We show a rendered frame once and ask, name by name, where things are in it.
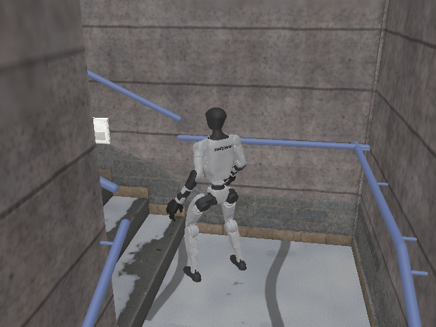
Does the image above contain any robot right upper arm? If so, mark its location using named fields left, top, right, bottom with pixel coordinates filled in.
left=229, top=134, right=247, bottom=168

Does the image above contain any right robot shin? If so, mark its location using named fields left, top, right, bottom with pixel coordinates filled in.
left=227, top=220, right=243, bottom=263

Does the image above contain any left robot hand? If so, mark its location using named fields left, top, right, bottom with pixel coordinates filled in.
left=166, top=199, right=183, bottom=221

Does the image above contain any robot right forearm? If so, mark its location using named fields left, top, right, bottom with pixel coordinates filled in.
left=230, top=164, right=246, bottom=177

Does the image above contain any right robot hand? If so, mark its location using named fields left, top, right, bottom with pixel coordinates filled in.
left=223, top=175, right=236, bottom=186

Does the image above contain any robot left upper arm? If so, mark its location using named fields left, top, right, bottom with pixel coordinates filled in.
left=193, top=139, right=208, bottom=181

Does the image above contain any robot left forearm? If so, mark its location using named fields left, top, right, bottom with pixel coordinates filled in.
left=175, top=170, right=197, bottom=204

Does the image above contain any robot left thigh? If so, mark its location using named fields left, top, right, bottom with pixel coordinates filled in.
left=185, top=193, right=213, bottom=238

